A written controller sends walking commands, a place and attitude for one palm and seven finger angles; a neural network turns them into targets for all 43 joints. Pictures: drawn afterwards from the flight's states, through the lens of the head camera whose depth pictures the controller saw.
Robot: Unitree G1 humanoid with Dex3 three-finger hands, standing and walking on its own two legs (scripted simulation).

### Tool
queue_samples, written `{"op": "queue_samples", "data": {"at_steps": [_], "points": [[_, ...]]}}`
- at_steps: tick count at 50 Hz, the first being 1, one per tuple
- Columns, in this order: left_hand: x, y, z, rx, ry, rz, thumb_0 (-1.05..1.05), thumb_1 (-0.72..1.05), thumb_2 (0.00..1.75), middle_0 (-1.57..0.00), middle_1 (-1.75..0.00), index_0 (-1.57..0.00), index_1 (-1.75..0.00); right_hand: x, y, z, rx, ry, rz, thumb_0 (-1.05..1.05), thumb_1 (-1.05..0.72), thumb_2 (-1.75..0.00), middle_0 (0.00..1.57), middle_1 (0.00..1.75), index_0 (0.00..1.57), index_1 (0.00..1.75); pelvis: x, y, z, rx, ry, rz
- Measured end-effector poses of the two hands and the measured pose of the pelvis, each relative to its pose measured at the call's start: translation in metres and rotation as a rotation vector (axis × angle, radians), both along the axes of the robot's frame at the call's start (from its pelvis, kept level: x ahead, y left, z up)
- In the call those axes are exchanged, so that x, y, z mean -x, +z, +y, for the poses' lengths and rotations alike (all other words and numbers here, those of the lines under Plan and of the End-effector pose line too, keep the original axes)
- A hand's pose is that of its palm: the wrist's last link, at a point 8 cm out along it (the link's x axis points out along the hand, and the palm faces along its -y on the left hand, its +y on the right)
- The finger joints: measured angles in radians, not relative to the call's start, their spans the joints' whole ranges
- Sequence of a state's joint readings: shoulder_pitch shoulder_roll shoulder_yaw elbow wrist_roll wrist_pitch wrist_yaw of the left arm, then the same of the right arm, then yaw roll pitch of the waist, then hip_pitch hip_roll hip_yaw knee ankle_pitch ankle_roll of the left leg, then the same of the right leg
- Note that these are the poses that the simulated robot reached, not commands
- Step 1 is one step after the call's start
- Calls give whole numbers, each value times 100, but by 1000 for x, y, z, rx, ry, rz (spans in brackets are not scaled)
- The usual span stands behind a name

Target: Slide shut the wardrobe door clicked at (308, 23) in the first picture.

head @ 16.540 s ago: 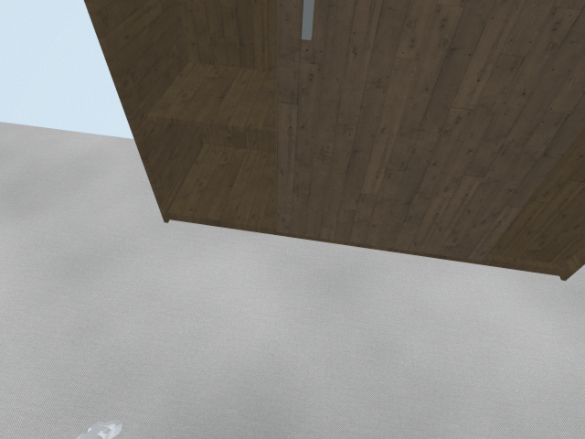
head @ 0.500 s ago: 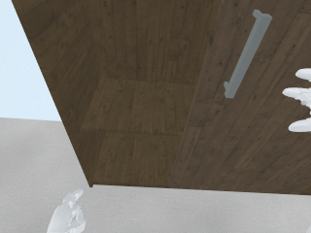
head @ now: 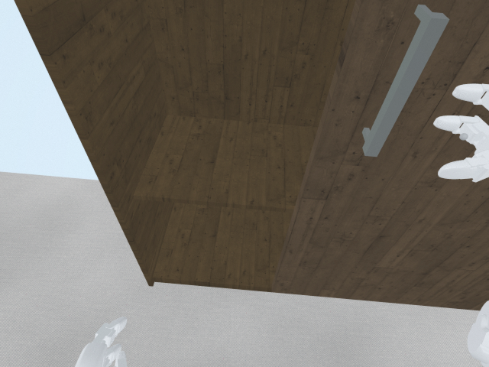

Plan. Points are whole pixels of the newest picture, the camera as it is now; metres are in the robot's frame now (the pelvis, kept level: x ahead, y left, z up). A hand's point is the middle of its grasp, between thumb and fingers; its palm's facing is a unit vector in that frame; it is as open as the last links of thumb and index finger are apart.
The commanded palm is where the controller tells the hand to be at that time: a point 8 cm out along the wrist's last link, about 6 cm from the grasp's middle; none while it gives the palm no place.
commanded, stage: move the hooked fingers beside the handle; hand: right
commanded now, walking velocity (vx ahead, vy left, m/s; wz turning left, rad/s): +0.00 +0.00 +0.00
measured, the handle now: (393, 89) +0.50 -0.20 +0.23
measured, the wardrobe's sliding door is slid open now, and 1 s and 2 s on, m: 0.50 0.50 0.50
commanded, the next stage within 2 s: feel for the door with the fingertips in 1.50 s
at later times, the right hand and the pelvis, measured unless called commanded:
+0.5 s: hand (441, 110) +0.46 -0.26 +0.23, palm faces +0.04 +1.00 -0.03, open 13.9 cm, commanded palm +0.44 -0.31 +0.22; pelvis +0.01 +0.00 +0.00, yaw +1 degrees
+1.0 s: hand (439, 117) +0.44 -0.25 +0.22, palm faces +0.07 +1.00 -0.04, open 14.0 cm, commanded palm +0.43 -0.30 +0.22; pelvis +0.00 +0.00 +0.00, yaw +0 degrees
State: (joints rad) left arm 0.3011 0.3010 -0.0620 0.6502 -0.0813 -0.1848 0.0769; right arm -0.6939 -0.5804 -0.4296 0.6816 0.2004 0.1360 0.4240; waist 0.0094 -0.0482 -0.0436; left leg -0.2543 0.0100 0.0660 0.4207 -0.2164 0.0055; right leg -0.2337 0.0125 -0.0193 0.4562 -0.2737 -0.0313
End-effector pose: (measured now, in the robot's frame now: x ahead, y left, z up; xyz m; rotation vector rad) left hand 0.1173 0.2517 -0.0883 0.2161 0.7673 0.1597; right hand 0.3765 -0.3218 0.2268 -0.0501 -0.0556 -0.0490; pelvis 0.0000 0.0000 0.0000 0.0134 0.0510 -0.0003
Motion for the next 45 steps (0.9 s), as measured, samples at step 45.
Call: {"op": "queue_samples", "data": {"at_steps": [45], "points": [[40,-12,13,-9,99,149,1,90,90,-20,-30,-20,-30,-49,-4,20,-24,-13,32,-2,50,-30,31,121,30,120,-6,-1,2,0,16,39]]}}
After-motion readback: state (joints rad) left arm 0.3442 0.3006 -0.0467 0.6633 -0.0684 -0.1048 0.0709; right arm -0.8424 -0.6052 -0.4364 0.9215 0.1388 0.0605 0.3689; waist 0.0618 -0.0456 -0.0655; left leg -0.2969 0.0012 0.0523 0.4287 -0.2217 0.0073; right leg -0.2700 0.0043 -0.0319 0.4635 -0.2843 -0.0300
